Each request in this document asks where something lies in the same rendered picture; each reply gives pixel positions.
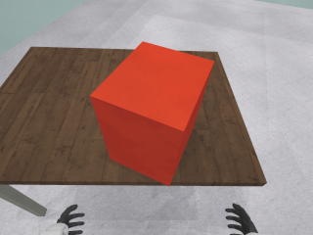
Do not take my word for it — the robot left hand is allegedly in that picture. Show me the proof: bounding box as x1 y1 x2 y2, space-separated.
57 204 85 235

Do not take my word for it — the robot left forearm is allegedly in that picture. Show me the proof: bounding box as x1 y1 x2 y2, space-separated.
38 222 68 235

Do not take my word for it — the robot right hand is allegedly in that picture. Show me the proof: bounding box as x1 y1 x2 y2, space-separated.
225 203 258 235

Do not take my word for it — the carton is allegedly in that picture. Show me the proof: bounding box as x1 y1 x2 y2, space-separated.
90 41 214 186

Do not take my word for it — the table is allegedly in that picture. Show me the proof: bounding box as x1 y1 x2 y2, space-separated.
0 46 267 216

